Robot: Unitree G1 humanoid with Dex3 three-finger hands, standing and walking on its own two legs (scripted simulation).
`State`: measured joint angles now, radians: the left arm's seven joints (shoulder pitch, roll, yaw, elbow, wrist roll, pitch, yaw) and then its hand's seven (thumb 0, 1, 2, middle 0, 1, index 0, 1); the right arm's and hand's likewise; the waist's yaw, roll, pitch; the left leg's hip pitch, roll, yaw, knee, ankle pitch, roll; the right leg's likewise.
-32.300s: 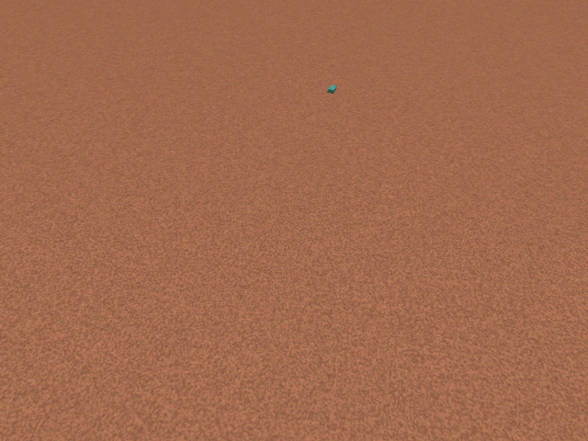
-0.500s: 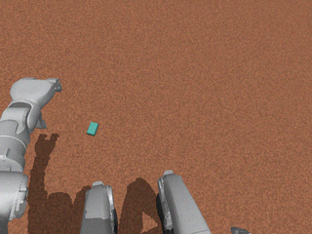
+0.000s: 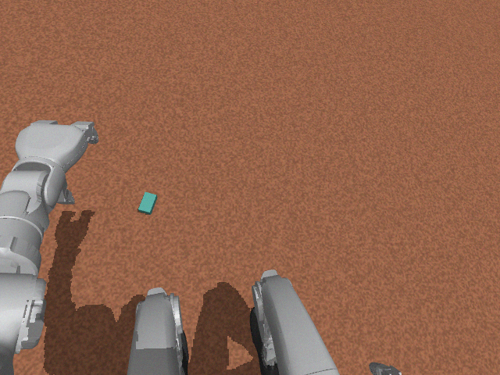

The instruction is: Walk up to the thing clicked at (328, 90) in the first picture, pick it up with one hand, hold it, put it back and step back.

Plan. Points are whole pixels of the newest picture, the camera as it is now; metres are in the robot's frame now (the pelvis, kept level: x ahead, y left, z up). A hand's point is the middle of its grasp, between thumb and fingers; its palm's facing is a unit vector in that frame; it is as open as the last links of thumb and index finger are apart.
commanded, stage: go down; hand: left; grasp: from above
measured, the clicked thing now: (148, 203) +0.58 +0.17 -0.57
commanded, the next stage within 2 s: none
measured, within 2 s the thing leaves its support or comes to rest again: neither
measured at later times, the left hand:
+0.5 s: hand (66, 170) +0.48 +0.24 -0.09, palm faces -0.39 +0.05 -0.92, open 12.2 cm
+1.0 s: hand (67, 174) +0.47 +0.24 -0.09, palm faces -0.39 +0.06 -0.92, open 12.4 cm
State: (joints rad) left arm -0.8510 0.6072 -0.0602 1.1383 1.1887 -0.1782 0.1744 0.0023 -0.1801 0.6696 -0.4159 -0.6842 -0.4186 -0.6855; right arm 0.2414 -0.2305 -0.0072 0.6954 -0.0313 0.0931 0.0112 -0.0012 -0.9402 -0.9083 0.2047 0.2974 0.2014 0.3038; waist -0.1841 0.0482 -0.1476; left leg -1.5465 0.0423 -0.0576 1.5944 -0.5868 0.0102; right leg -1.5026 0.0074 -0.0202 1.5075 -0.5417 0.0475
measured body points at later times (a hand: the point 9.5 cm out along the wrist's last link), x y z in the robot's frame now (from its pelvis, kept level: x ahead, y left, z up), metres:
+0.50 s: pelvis +0.00 +0.00 +0.00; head +0.19 +0.03 +0.41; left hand +0.49 +0.23 -0.04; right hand +0.04 -0.27 -0.12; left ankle +0.06 +0.11 -0.54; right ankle +0.08 -0.15 -0.54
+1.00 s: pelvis +0.00 +0.00 +0.00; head +0.18 +0.04 +0.41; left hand +0.49 +0.23 -0.04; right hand +0.03 -0.27 -0.12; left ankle +0.06 +0.11 -0.54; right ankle +0.08 -0.15 -0.54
